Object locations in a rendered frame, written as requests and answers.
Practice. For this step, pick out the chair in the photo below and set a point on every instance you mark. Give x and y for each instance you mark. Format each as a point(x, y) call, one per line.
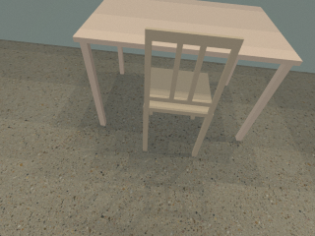
point(175, 91)

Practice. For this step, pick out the table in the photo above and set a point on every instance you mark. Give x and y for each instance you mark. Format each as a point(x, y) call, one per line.
point(123, 23)

